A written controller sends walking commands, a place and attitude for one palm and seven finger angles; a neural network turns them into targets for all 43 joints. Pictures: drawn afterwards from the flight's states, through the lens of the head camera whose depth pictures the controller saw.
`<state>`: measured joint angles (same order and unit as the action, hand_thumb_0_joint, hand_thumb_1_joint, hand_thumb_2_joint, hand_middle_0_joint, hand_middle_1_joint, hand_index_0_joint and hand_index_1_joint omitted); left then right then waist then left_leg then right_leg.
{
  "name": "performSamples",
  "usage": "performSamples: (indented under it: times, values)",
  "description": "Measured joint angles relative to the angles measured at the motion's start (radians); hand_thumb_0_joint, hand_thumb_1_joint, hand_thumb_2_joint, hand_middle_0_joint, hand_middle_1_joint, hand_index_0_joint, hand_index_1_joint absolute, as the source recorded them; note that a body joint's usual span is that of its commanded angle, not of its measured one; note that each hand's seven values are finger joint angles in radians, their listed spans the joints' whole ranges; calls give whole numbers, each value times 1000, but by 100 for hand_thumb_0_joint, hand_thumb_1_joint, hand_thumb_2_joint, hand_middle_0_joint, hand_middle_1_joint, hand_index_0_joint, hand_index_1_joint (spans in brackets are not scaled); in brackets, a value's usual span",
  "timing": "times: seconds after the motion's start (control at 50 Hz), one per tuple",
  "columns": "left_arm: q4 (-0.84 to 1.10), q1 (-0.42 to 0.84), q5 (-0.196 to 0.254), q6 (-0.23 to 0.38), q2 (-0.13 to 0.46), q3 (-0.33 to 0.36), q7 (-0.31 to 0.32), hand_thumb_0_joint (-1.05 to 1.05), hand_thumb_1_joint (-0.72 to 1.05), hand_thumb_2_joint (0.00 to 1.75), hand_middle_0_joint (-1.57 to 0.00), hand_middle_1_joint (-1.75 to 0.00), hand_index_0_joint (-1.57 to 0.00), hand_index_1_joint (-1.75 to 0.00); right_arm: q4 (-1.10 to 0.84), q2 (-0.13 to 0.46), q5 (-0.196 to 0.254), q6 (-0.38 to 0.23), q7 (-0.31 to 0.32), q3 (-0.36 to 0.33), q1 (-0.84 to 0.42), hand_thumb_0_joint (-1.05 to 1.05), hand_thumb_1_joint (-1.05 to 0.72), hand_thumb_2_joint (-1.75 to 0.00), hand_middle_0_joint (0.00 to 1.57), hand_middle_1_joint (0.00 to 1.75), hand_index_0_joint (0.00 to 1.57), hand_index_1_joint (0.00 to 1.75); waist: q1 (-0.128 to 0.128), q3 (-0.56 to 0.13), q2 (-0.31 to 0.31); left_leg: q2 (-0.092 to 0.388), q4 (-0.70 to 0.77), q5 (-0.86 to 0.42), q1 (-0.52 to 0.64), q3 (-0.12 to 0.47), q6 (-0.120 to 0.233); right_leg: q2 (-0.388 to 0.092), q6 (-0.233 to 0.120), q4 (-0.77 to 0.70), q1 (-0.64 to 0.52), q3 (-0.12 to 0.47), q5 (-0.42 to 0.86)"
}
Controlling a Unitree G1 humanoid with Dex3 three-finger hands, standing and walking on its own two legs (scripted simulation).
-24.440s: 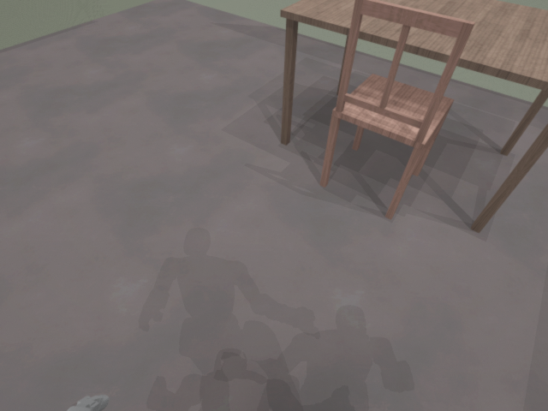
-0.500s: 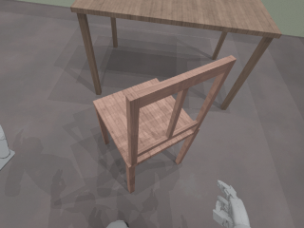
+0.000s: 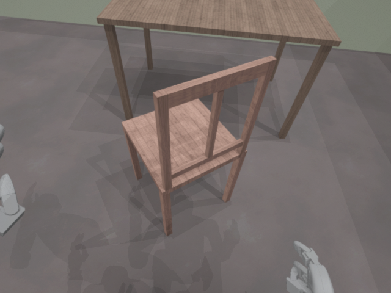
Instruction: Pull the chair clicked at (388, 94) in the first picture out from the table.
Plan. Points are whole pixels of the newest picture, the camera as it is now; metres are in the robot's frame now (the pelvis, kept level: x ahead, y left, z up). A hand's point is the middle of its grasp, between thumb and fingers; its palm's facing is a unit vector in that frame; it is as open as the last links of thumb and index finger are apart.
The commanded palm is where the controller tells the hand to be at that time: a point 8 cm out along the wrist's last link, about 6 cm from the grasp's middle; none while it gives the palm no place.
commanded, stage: stop stepping back and stand still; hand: left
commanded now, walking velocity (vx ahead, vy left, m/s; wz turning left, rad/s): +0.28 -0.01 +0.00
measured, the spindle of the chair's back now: (213, 126) +0.61 -0.04 -0.07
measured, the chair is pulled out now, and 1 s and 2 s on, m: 0.53 0.53 0.53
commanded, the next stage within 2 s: let the arm hang, fingers relaxed in 0.96 s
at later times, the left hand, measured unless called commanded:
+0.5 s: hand (3, 242) +0.15 +0.25 +0.17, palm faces +0.43 -0.77 -0.47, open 7.4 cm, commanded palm +0.10 +0.29 +0.18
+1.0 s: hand (17, 215) +0.19 +0.25 +0.16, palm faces +0.37 -0.80 -0.47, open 7.4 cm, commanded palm +0.13 +0.30 +0.18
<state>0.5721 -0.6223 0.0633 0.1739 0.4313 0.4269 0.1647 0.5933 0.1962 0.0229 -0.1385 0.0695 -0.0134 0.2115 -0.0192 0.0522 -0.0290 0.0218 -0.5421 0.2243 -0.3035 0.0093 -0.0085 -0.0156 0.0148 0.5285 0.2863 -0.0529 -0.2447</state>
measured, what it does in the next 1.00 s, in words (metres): stands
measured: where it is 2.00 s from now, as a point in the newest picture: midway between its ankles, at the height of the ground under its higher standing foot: outside the picture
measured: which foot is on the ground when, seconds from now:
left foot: down 0.00-1.00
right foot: down 0.00-1.00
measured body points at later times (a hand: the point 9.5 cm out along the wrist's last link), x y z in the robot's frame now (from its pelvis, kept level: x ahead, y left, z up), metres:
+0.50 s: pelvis -0.04 -0.01 +0.00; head -0.05 -0.01 +0.45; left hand +0.13 +0.29 +0.19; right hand +0.10 -0.24 -0.09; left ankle +0.00 +0.11 -0.73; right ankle -0.03 -0.11 -0.74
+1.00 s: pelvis -0.01 +0.00 +0.01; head +0.00 +0.00 +0.46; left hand +0.16 +0.30 +0.19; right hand +0.17 -0.24 -0.06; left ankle -0.01 +0.11 -0.73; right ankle -0.03 -0.11 -0.73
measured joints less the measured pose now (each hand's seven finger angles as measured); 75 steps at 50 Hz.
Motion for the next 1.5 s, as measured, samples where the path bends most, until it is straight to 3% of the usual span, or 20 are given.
performSamples:
  times: [0.14,0.2,0.24,0.3,0.36,0.4,0.44,0.48,0.58,0.64,0.7,0.82,1.06,1.1,1.14,1.2,1.26,1.32,1.36,1.5]
  values:
    - [-57,59,-24,8,-30,-19,4,1,89,90,-22,-30,-21,-30,16,-1,-9,-5,-3,25,45,2,-90,-90,20,30,20,30,18,-49,42,5,-82,168,-37,37,15,25,-37,-28,-12,-17,-15]
    - [-81,90,-20,8,-44,-23,4,1,89,90,-21,-30,-21,-30,34,14,-13,8,-7,26,40,2,-90,-90,20,30,20,30,22,-62,36,-18,-197,193,-49,9,26,12,-45,-3,10,-6,16]
    - [-96,105,-18,5,-54,-33,4,1,89,90,-21,-30,-21,-30,37,29,-12,15,-4,26,46,2,-90,-90,20,30,21,30,12,-77,45,-19,-140,233,-4,0,40,9,-36,27,28,-14,-2]
    - [-112,120,-19,-7,-52,-31,2,1,89,90,-21,-30,-21,-30,32,23,-10,20,2,18,44,2,-90,-90,20,30,20,30,-3,-60,33,-27,-83,84,16,-8,49,12,-17,144,66,10,-131]
    - [-127,98,-29,-19,-36,-21,-7,1,89,90,-21,-30,-21,-30,24,-4,-6,8,-7,10,67,2,-91,-90,20,30,20,30,-22,-67,24,-30,-42,36,32,-8,46,26,-4,334,95,30,-161]
    - [-122,73,-29,-20,-25,-19,-8,1,89,90,-21,-30,-21,-30,26,-16,-3,-3,-14,16,88,2,-91,-90,20,30,20,30,-23,-79,22,-30,-10,23,39,-5,38,23,-3,275,50,15,-167]
    - [-105,47,-29,-13,-13,-12,-8,1,89,90,-21,-30,-21,-30,29,-23,-8,-11,-19,27,102,2,-91,-90,20,30,20,30,-17,-87,17,-29,-1,16,33,-6,27,20,-7,103,-33,-2,-150]
    - [-103,46,-32,3,-13,-11,-11,1,89,90,-21,-30,-21,-30,40,-19,-13,-16,-22,33,98,2,-90,-90,20,30,20,30,-8,-76,31,-17,-23,25,18,-2,16,33,-32,-15,-81,-13,-37]
    - [-115,62,-24,22,-43,-39,-18,1,89,90,-21,-30,-21,-30,78,5,-10,-1,-30,17,85,2,-90,-90,20,30,20,30,11,-73,55,-19,-130,89,-8,20,24,50,-63,-47,-94,-17,-24]
    - [-118,61,-18,30,-49,-39,-16,1,89,90,-21,-30,-21,-30,67,26,-8,2,-24,11,79,2,-90,-90,20,30,20,30,3,-68,56,-9,-7,38,51,18,34,49,-56,-47,-102,-17,-34]
    - [-129,69,-11,33,-42,-36,-15,1,89,90,-21,-30,-21,-30,66,31,-4,6,-15,0,52,2,-91,-90,20,30,20,30,0,-48,39,-18,39,39,87,12,7,36,-47,-49,-117,-10,-42]
    - [-117,57,-10,22,-19,-34,-21,1,89,90,-21,-30,-21,-30,19,30,0,11,-14,-2,1,2,-91,-90,20,30,20,30,-4,-24,30,-19,69,30,107,0,12,35,-39,-90,-140,2,-25]
    - [-104,48,1,13,-18,-38,-23,1,89,90,-22,-30,-21,-30,-12,9,-1,38,-12,21,-27,2,-91,-90,20,30,20,30,16,-21,38,-25,92,23,117,-2,21,31,-29,-133,-159,4,-7]
    - [-246,125,-40,23,-19,-99,-55,1,89,90,-21,-30,-21,-30,42,22,-3,2,-48,4,-32,1,-91,-90,20,30,20,30,25,-43,51,-37,63,25,75,6,25,17,-26,-85,-113,-7,-21]
    - [-481,236,-70,-47,-54,-183,-101,0,90,90,-21,-30,-20,-30,107,43,-18,28,-68,-2,-49,1,-91,-90,20,30,20,30,32,-67,67,-56,23,35,28,11,33,-3,-21,-16,-58,-14,-55]
    - [-870,352,-87,-164,-138,-282,-136,0,91,90,-20,-30,-20,-30,182,50,-37,86,-73,2,-64,1,-91,-90,20,30,20,30,24,-74,81,-70,-21,48,-6,16,40,-18,-16,44,-21,-20,-82]
    - [-1169,382,-89,-227,-209,-368,-153,0,91,90,-20,-30,-19,-30,231,27,-43,122,-71,11,-45,1,-91,-90,20,30,20,30,5,-49,55,-73,-30,52,4,16,38,-21,-22,59,-28,-20,-90]
    - [-1370,362,-81,-248,-273,-437,-164,1,92,90,-20,-30,-19,-30,284,4,-43,138,-65,24,-5,1,-91,-90,20,30,20,29,-3,-17,15,-67,-13,45,31,17,35,-14,-22,36,-57,-20,-78]
    - [-1435,359,-62,-230,-276,-403,-134,-2,100,90,-21,-30,-20,-30,325,-12,-41,143,-59,28,32,1,-91,-90,20,30,20,29,6,0,-5,-59,1,35,37,29,31,-5,-25,4,-74,-32,-60]
    - [-1586,320,-67,-218,-222,-420,-150,-3,100,90,-21,-30,-20,-30,426,-17,-40,162,-43,18,121,1,-91,-90,20,30,20,29,24,24,16,-51,55,-2,53,42,30,6,-29,-83,-108,-44,-8]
